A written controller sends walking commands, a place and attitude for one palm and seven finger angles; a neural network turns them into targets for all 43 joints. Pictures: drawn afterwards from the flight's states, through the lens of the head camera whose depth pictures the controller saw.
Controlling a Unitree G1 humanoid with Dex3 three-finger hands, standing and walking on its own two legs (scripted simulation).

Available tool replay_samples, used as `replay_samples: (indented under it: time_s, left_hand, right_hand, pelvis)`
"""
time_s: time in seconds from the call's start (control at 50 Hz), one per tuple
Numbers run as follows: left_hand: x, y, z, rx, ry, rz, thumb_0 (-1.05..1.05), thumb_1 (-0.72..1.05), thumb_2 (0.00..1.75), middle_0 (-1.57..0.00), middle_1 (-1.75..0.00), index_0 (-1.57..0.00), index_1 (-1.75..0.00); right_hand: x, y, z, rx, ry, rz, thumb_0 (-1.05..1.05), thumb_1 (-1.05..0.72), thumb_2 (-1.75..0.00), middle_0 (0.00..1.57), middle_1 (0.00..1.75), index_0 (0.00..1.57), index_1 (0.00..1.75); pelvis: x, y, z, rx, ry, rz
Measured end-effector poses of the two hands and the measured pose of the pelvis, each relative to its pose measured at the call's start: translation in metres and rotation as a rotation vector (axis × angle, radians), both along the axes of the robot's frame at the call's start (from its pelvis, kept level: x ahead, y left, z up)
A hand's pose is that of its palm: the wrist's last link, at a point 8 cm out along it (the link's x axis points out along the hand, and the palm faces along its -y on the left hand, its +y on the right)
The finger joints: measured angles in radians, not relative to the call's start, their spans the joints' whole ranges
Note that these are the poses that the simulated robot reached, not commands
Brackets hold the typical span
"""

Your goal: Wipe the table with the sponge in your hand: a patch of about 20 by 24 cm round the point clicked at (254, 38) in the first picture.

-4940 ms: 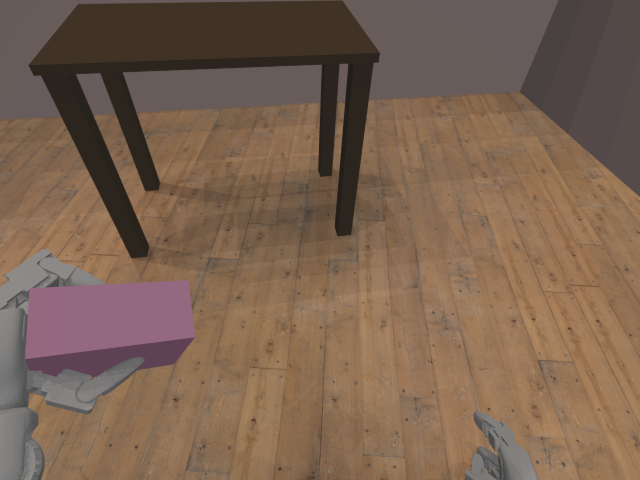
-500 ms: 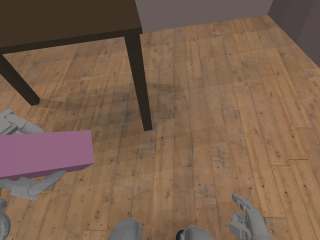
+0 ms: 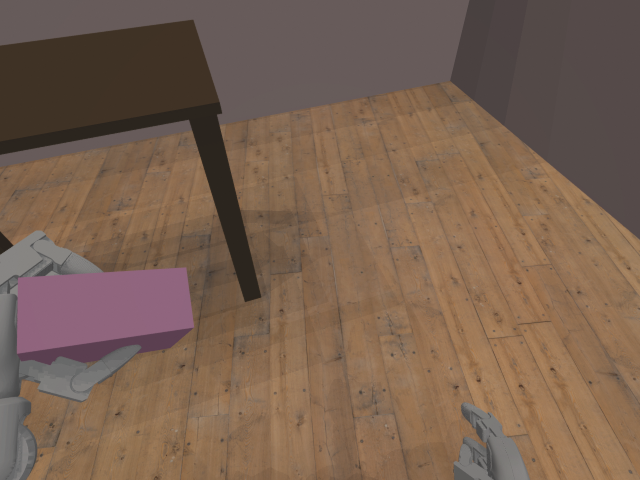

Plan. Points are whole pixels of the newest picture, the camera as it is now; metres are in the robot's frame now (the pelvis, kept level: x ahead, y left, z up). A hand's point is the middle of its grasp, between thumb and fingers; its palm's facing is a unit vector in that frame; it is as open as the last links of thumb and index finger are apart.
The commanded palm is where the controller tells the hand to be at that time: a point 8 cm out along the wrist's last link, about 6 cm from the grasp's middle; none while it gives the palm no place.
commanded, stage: take the last steps up to it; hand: left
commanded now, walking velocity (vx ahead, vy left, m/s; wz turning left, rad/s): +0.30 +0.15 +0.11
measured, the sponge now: (132, 316) +0.23 +0.20 +0.16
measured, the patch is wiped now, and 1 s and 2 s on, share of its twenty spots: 0.00 0.00 0.00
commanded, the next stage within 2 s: none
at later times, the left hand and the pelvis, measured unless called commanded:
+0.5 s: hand (46, 282) +0.25 +0.28 +0.18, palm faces +0.44 -0.79 -0.43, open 9.7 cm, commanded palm +0.19 +0.32 +0.19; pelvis +0.04 +0.03 +0.01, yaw +2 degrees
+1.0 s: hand (47, 198) +0.37 +0.34 +0.18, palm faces +0.43 -0.77 -0.48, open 9.7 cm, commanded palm +0.29 +0.38 +0.19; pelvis +0.15 +0.09 +0.00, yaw +3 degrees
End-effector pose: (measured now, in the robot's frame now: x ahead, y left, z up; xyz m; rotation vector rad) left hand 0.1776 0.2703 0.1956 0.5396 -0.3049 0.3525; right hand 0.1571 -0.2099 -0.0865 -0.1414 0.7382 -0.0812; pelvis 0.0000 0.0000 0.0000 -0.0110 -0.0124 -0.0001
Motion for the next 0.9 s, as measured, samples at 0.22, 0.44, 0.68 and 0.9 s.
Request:
replay_samples:
  time_s: [0.22, 0.44, 0.68, 0.9]
  left_hand:
    - [-0.001, 0.000, 0.012, 0.036, 0.078, 0.005, 0.00, -0.46, 1.00, -0.81, -1.34, -0.79, -1.34]
    - [0.020, 0.044, -0.004, -0.023, -0.016, 0.054, 0.00, -0.46, 1.00, -0.81, -1.34, -0.79, -1.34]
    - [0.057, 0.037, 0.007, 0.035, 0.003, 0.044, 0.00, -0.46, 1.00, -0.81, -1.34, -0.79, -1.34]
    - [0.107, 0.079, 0.000, 0.004, 0.070, 0.065, 0.00, -0.46, 1.00, -0.81, -1.34, -0.79, -1.34]
  right_hand:
    - [-0.025, -0.039, 0.006, -0.083, 0.157, -0.058, 0.01, -0.90, -0.90, 0.20, 0.30, 0.20, 0.30]
    - [0.023, -0.011, 0.013, -0.136, 0.049, -0.057, 0.01, -0.91, -0.90, 0.20, 0.30, 0.20, 0.30]
    - [0.080, 0.043, -0.017, 0.031, 0.068, 0.060, 0.01, -0.90, -0.90, 0.20, 0.30, 0.21, 0.30]
    - [0.129, 0.038, 0.006, -0.123, 0.140, 0.044, 0.01, -0.90, -0.90, 0.20, 0.30, 0.20, 0.30]
  pelvis:
    - [0.007, -0.003, 0.022, 0.054, 0.037, 0.025]
    - [0.031, 0.030, 0.006, 0.041, 0.006, 0.035]
    - [0.073, 0.030, 0.001, 0.020, 0.015, 0.065]
    - [0.125, 0.069, 0.014, 0.056, 0.041, 0.071]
